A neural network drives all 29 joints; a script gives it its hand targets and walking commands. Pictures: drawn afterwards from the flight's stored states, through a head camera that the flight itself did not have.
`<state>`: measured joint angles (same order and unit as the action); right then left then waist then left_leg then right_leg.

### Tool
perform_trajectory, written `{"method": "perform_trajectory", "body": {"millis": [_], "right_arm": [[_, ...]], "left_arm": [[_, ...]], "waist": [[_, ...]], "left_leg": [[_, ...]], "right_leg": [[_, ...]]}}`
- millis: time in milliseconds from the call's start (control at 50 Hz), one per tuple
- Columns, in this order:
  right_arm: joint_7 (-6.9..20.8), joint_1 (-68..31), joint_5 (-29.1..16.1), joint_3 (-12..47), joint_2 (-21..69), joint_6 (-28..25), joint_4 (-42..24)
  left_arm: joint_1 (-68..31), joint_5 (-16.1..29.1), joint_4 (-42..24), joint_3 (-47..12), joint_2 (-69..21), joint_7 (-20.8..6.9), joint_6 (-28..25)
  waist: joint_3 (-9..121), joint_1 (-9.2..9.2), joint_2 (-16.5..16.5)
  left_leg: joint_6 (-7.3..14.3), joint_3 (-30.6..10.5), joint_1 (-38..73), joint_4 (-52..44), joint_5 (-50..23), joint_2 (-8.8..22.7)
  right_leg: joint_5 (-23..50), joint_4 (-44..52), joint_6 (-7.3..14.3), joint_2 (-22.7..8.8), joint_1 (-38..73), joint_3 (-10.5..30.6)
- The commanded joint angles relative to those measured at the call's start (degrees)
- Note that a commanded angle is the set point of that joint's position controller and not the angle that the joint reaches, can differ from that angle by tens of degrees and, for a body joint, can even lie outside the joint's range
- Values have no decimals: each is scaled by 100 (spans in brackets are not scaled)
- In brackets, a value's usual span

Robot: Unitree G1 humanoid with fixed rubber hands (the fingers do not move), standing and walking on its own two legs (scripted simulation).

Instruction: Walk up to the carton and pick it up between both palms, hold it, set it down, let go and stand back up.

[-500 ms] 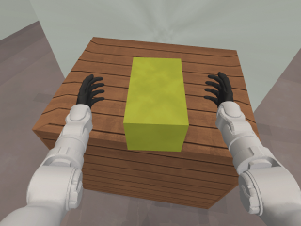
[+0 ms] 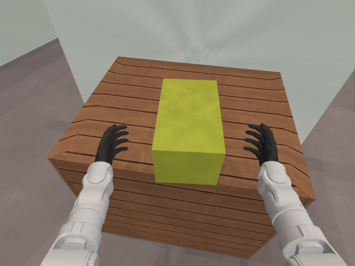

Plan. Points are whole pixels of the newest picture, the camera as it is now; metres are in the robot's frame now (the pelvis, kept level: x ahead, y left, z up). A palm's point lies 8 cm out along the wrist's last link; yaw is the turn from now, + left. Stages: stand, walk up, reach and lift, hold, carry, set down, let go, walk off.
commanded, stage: set down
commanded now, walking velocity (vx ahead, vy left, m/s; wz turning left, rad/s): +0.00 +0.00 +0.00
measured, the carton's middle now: (187, 128) +0.51 +0.02 -0.01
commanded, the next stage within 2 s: let go in 1.48 s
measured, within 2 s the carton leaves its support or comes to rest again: neither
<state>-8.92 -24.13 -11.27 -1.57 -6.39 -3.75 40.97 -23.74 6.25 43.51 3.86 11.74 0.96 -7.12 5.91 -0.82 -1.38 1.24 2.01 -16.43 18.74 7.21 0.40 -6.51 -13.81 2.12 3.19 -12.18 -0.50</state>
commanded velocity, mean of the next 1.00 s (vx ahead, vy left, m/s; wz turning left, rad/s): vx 0.00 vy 0.00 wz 0.00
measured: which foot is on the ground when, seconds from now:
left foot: down 0.00-1.00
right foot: down 0.00-1.00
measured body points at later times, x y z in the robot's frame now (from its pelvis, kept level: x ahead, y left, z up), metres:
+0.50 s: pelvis +0.01 +0.00 +0.00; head +0.00 +0.02 +0.45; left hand +0.28 +0.22 +0.00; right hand +0.29 -0.18 +0.02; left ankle +0.02 +0.10 -0.75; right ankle +0.00 -0.10 -0.75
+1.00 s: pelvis +0.02 +0.00 +0.00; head +0.01 +0.02 +0.45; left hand +0.21 +0.22 -0.04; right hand +0.22 -0.19 -0.03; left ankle +0.02 +0.10 -0.75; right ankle +0.00 -0.10 -0.75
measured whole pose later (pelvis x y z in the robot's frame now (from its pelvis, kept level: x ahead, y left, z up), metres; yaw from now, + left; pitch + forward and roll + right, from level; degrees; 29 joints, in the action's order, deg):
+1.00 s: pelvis +0.02 +0.00 +0.00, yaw -1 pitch -1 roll -1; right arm -4.8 16.3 -8.4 3.6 -5.6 -7.4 20.6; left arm 15.9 5.7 16.1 -2.3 13.2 0.7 -1.2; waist 1.2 -3.0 -2.2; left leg 0.9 2.9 -7.3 18.6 10.5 0.6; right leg -9.3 -13.7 2.2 3.4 -3.5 1.0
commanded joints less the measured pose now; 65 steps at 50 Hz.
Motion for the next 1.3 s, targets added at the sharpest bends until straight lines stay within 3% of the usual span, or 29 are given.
{"method": "perform_trajectory", "body": {"millis": [0, 240, 640, 800, 1060, 1280], "right_arm": [[27, -1411, 31, -96, -551, -279, -1174], [179, 120, 18, -3, -478, -486, -1925], [369, 2309, 140, 237, -289, -987, -2383], [420, 2960, 245, 285, -295, -866, -2545], [387, 3994, 383, 378, -284, -339, -3138], [454, 4128, 703, 232, -201, -438, -2667]], "left_arm": [[-1566, 9, -1182, 56, 518, 19, -245], [-44, 112, -2045, -159, 449, 47, -445], [2159, 165, -2556, -417, 499, 15, -781], [2795, 80, -3000, -466, 562, 37, -317], [3776, -142, -4052, -390, 610, -63, 1023], [4006, -251, -3743, -347, 668, -142, 1232]], "waist": [[1690, -28, 292], [1207, -77, 307], [294, -127, 282], [101, -162, 281], [-299, -259, 325], [-398, -277, 254]], "left_leg": [[-268, -147, 1492, 54, -1089, 54], [-323, -166, 1484, -37, -1089, 83], [-427, -125, 1329, -126, -700, 111], [-433, -67, 1297, -133, -622, 102], [-407, 54, 1438, -157, -885, 125], [-364, 98, 1366, -67, -683, 138]], "right_leg": [[810, 163, -4, -208, 232, 145], [904, 225, 11, -244, 467, 225], [476, 278, 15, -298, 462, 319], [435, 232, -32, -279, 502, 313], [507, 199, -143, -220, 500, 289], [216, 23, -182, -261, 169, 341]]}}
